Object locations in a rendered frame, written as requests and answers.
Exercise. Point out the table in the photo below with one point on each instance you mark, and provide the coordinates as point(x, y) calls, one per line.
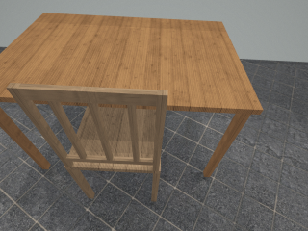
point(194, 60)

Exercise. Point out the chair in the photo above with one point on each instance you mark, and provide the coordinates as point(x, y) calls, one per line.
point(108, 138)

